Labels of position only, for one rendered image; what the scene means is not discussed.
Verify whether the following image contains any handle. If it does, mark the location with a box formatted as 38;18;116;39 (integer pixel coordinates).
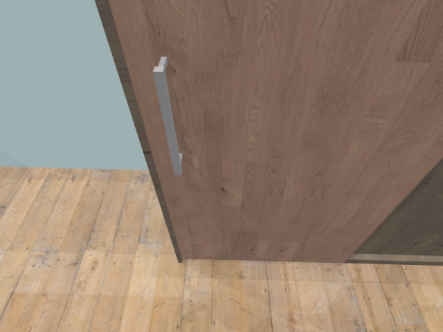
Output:
153;57;183;176

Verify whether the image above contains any wardrobe door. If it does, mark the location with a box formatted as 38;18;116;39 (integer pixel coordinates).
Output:
109;0;443;263
354;158;443;256

